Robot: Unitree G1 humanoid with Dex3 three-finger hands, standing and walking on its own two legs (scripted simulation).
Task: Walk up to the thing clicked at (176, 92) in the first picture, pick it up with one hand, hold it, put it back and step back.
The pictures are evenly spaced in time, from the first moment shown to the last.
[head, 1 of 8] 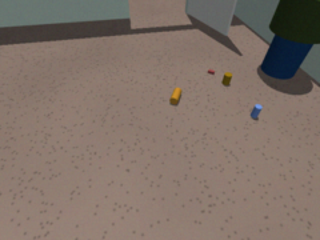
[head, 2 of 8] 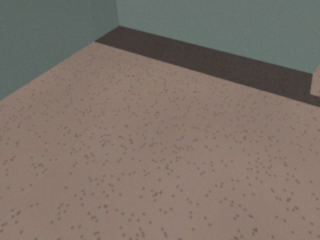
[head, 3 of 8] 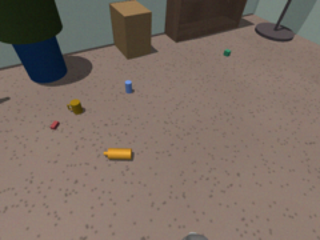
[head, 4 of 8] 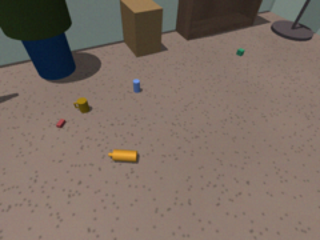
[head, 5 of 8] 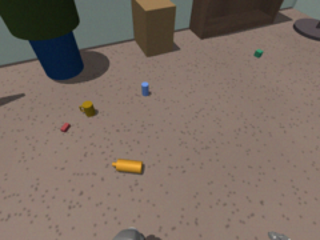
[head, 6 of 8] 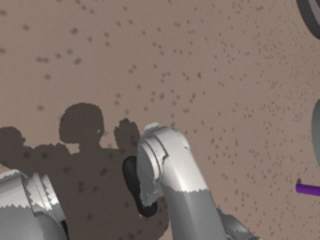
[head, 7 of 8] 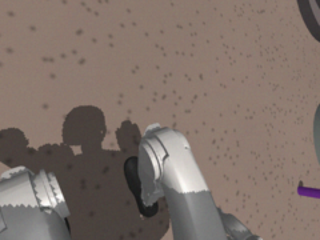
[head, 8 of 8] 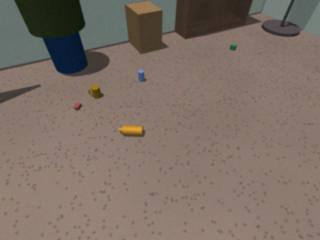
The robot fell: no
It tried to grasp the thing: yes
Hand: left
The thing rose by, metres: 0.67
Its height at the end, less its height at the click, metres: +0.00
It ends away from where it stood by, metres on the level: 0.02
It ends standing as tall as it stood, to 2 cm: yes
